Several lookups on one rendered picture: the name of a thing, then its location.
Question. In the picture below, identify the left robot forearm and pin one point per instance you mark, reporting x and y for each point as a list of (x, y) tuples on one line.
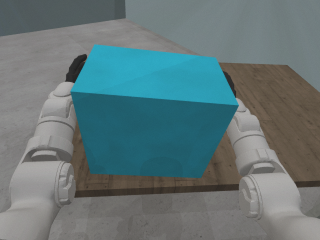
[(52, 140)]

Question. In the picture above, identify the left robot upper arm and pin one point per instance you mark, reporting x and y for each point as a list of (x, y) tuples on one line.
[(39, 190)]

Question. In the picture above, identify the carton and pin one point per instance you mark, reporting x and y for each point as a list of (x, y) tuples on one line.
[(151, 113)]

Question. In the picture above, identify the right robot hand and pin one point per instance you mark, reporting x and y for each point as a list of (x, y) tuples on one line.
[(230, 82)]

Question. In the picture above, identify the left robot hand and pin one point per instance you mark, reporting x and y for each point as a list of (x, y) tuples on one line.
[(75, 68)]

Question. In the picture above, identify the right robot forearm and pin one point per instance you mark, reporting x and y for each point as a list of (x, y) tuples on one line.
[(253, 155)]

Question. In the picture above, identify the table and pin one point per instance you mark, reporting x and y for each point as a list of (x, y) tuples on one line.
[(288, 110)]

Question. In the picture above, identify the right robot upper arm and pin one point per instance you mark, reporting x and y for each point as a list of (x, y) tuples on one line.
[(273, 201)]

